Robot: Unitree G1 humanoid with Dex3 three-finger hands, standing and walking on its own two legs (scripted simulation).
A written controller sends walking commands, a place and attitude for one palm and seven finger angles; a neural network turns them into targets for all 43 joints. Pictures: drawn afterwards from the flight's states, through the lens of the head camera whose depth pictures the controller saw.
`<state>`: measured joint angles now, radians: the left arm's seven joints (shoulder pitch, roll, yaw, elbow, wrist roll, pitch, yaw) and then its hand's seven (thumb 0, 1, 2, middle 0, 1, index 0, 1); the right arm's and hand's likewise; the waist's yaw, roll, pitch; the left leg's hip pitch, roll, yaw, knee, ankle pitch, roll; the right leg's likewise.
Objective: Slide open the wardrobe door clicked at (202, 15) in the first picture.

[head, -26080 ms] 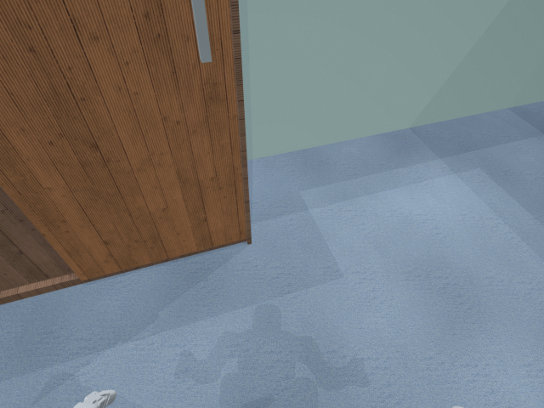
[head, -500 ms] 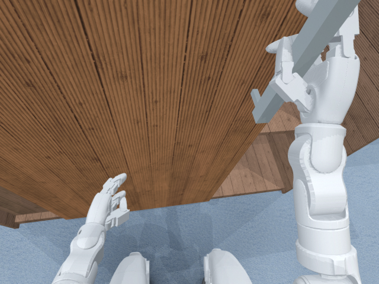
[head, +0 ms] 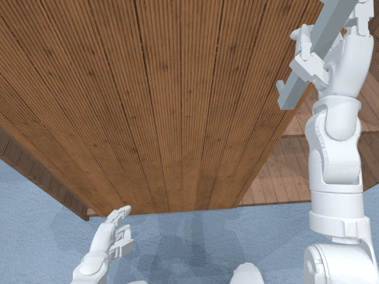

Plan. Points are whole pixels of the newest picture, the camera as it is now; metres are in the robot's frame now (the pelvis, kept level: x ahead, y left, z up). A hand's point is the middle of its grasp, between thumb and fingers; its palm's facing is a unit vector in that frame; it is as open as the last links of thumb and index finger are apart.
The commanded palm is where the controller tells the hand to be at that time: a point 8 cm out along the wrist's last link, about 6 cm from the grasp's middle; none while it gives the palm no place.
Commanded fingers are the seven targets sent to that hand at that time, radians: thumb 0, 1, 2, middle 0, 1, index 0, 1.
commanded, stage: step sideways, sliding the door along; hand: right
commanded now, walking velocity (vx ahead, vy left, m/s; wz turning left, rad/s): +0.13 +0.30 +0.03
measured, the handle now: (316, 27) +0.43 -0.20 +0.28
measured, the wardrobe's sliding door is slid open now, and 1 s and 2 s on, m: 0.58 0.58 0.57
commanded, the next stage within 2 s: stop walking and hold the door there in 0.22 s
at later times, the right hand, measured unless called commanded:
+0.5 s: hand (300, 51) +0.40 -0.17 +0.26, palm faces +0.45 +0.88 -0.14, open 6.6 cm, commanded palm +0.36 -0.20 +0.23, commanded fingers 0.00 -0.90 -0.90 0.45 1.40 0.45 1.40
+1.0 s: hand (302, 52) +0.40 -0.17 +0.26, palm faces +0.54 +0.82 -0.19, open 6.5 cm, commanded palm +0.36 -0.22 +0.23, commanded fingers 0.00 -0.90 -0.90 0.45 1.40 0.45 1.40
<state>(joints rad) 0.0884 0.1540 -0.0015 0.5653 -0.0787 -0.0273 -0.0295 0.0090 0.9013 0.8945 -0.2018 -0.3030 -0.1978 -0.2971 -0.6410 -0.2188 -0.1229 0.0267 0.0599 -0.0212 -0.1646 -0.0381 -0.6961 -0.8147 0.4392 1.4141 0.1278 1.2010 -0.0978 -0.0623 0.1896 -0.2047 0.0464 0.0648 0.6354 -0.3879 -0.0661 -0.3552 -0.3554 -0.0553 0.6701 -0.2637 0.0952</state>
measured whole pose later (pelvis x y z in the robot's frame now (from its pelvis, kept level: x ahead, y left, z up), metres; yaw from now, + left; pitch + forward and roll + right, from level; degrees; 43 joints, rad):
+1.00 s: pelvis +0.00 +0.13 +0.03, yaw +8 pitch -3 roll +0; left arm 0.26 0.31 0.05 0.71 -0.05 -0.06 0.11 0.01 0.91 0.89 -0.20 -0.30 -0.19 -0.30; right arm -0.39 -0.60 -0.56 0.41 0.01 -0.12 -0.13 -0.18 -0.60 -0.79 0.45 1.40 0.27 1.35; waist 0.04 0.02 0.03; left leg -0.37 0.05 0.01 0.75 -0.37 -0.02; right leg -0.21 -0.02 -0.09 0.47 -0.22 -0.03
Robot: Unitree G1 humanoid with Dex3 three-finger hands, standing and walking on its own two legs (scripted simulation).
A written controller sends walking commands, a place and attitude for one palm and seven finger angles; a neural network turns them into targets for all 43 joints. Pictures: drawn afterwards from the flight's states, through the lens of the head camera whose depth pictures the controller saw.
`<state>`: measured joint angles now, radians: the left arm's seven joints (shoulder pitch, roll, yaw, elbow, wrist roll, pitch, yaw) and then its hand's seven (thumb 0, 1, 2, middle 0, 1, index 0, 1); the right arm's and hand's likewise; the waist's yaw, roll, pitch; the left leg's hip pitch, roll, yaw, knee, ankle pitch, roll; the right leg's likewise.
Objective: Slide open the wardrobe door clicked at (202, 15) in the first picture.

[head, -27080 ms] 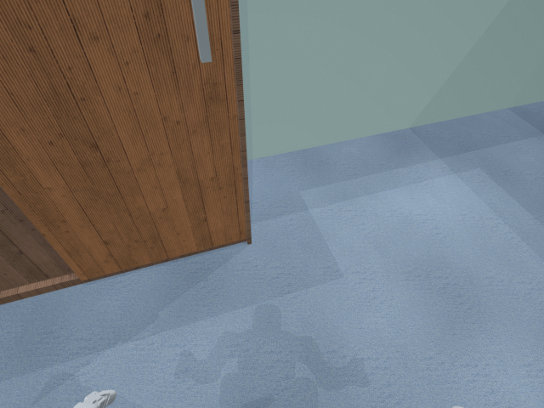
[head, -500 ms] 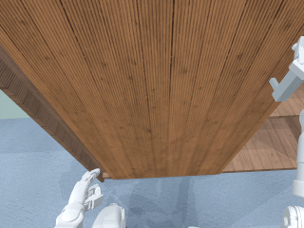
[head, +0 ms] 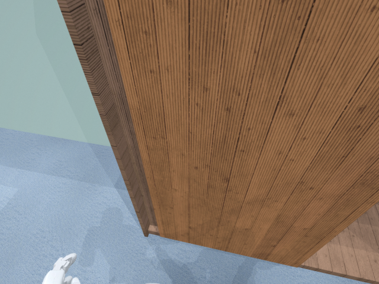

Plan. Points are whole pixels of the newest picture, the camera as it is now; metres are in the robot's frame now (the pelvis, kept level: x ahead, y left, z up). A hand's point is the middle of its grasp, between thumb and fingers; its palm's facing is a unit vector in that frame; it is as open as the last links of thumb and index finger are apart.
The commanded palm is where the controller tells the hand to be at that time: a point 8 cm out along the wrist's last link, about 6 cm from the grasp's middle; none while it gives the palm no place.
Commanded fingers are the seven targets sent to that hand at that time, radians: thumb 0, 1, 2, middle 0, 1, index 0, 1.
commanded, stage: stop walking and hold the door there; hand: right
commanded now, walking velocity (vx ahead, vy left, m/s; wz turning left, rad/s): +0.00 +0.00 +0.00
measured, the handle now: out of the picture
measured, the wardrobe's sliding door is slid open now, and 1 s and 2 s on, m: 0.58 0.57 0.58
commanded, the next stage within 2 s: none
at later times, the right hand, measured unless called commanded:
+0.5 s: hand out of the picture +0.35 -0.36 +0.23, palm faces +0.64 +0.75 -0.19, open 6.2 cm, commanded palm +0.30 -0.38 +0.20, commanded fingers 0.00 -0.90 -0.90 0.45 1.40 0.45 1.40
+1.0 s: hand out of the picture +0.35 -0.37 +0.23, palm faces +0.55 +0.80 -0.23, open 6.0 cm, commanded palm +0.30 -0.39 +0.20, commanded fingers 0.00 -0.90 -0.90 0.45 1.40 0.45 1.40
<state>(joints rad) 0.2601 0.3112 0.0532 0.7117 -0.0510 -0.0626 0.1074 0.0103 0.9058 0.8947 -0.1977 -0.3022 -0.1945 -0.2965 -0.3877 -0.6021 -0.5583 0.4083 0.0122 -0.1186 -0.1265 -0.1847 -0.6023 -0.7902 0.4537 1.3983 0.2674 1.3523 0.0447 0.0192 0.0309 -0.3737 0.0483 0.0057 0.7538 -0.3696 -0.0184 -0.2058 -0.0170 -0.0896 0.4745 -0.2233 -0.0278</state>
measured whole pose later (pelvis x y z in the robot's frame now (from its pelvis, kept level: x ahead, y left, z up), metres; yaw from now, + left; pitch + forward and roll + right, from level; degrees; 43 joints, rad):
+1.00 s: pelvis -0.04 -0.06 -0.01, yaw +0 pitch -1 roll +0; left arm 0.13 0.28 0.02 0.66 -0.07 -0.04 0.07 0.01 0.91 0.89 -0.20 -0.30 -0.19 -0.30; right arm -0.53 -0.55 -0.41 0.40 0.05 -0.13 -0.12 -0.24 -0.62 -0.83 0.45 1.45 0.34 1.39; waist -0.02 -0.03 0.10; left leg -0.36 0.12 0.05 0.80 -0.47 -0.05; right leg -0.30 0.01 -0.07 0.55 -0.24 -0.04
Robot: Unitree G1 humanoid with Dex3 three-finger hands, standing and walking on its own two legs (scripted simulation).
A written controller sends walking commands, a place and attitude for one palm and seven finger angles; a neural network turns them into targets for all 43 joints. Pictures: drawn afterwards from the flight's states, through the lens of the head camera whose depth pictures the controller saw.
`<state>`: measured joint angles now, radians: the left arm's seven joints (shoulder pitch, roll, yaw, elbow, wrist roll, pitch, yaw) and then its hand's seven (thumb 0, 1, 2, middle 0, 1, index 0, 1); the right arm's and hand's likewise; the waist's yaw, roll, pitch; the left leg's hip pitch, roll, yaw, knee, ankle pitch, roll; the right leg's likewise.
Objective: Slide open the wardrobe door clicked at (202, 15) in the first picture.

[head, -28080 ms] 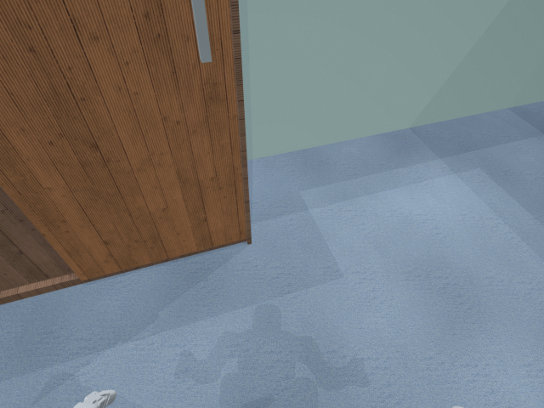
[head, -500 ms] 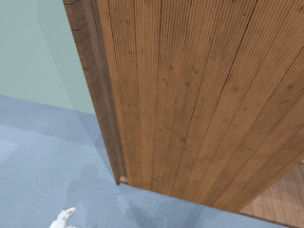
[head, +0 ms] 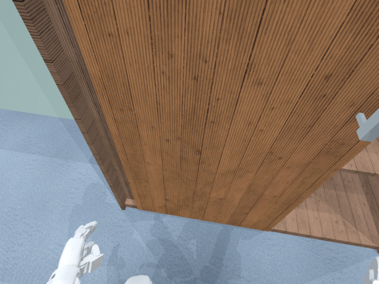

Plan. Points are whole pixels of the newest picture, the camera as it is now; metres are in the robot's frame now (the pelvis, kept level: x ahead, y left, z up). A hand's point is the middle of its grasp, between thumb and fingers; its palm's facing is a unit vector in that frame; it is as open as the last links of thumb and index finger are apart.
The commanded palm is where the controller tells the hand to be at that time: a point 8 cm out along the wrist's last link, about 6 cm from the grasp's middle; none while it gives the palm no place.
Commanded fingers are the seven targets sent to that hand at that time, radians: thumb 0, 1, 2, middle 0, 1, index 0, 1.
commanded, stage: stop walking and hold the door there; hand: right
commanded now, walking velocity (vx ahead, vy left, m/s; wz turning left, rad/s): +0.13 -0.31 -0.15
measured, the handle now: out of the picture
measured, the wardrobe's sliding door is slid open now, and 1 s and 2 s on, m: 0.57 0.58 0.58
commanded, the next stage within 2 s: loosen the grip on the handle in 1.70 s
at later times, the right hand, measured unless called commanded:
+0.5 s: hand out of the picture +0.38 -0.31 +0.23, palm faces +0.34 +0.92 -0.18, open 6.7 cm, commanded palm +0.34 -0.34 +0.21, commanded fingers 0.00 -0.90 -0.90 0.45 1.40 0.45 1.40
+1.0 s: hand out of the picture +0.37 -0.30 +0.24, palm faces +0.20 +0.98 -0.06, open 6.4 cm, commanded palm +0.35 -0.33 +0.21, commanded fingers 0.00 -0.90 -0.90 0.45 1.40 0.45 1.40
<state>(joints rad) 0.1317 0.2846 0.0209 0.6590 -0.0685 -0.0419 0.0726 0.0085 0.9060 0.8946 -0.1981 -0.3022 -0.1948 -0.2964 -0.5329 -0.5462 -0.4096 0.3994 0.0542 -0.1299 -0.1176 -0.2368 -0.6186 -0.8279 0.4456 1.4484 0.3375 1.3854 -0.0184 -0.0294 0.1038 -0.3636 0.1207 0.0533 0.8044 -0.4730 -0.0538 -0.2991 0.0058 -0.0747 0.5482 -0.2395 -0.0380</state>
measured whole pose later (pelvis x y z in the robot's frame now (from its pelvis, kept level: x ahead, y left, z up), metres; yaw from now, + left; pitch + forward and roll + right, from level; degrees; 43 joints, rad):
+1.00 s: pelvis -0.03 -0.14 +0.00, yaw -7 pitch +0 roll -1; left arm 0.12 0.23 -0.02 0.65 -0.03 -0.04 0.05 0.01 0.90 0.89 -0.20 -0.30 -0.20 -0.30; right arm -0.70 -0.21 -0.05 0.18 0.06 -0.06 -0.12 -0.12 -0.71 -0.80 0.42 1.40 0.19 1.32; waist -0.02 0.04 0.15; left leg -0.29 0.03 0.09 0.60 -0.33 0.01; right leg -0.21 0.00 -0.11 0.51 -0.28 -0.02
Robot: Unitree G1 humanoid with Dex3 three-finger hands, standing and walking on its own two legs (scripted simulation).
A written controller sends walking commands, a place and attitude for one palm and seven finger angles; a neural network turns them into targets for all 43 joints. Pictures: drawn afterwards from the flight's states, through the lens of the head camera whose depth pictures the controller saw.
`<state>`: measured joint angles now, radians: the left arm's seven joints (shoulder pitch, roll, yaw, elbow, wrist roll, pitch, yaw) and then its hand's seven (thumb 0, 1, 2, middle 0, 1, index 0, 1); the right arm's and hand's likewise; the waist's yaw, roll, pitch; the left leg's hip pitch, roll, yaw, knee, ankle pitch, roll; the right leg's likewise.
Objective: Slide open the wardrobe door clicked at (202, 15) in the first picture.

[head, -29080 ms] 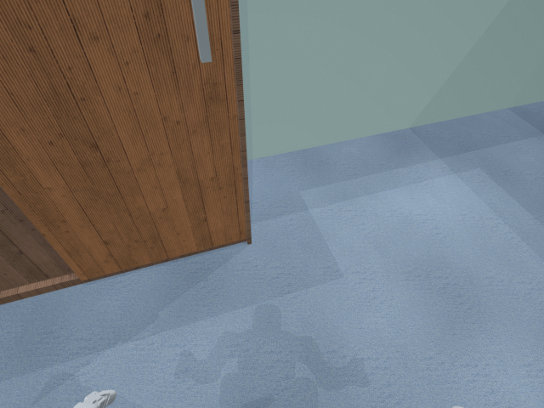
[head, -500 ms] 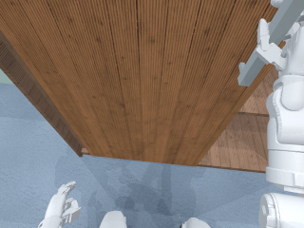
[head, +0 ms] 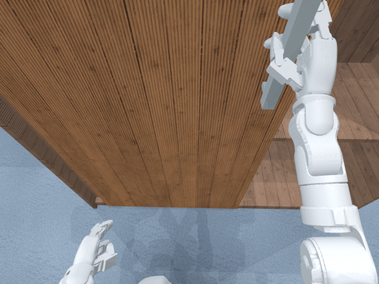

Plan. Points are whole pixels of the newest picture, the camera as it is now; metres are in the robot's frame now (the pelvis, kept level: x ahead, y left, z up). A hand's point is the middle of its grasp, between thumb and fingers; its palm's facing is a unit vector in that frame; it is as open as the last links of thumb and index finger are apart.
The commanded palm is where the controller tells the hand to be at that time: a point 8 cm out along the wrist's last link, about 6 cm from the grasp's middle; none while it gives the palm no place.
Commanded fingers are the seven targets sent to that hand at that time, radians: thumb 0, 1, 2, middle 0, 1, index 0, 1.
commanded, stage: stop walking and hold the door there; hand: right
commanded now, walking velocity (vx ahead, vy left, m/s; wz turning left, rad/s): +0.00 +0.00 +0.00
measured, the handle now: (289, 32) +0.46 -0.14 +0.26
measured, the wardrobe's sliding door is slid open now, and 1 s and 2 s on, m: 0.58 0.58 0.58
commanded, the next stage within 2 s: loosen the grip on the handle in 0.70 s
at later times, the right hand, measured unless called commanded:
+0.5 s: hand (274, 62) +0.42 -0.11 +0.24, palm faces +0.07 +0.99 -0.07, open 6.3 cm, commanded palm +0.40 -0.15 +0.21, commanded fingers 0.00 -0.90 -0.90 0.45 1.40 0.45 1.40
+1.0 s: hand (289, 55) +0.41 -0.13 +0.25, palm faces +0.11 +0.99 -0.01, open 8.5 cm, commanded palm +0.39 -0.16 +0.23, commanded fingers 0.00 0.43 -0.26 0.44 1.38 0.44 1.38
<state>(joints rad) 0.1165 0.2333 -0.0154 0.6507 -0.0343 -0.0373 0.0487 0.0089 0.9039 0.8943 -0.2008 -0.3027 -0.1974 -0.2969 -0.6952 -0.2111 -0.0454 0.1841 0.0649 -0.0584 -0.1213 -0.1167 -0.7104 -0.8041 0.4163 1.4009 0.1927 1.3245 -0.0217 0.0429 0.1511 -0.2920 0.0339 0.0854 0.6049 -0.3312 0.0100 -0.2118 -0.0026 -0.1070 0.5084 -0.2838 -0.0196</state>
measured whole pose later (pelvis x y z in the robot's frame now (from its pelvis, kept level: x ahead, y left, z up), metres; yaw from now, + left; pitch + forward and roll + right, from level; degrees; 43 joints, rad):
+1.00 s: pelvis -0.04 +0.01 +0.00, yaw +0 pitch +2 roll -1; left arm 0.26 0.22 0.00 0.70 -0.02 -0.13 0.02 0.01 0.90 0.89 -0.20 -0.30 -0.20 -0.30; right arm -0.92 -0.28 -0.22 0.78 0.07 -0.09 -0.03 -0.02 -0.33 -0.65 0.53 1.40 0.28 1.34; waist 0.04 0.03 -0.04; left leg -0.35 0.02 0.07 0.51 -0.20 0.03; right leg -0.32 -0.04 -0.10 0.49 -0.20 0.00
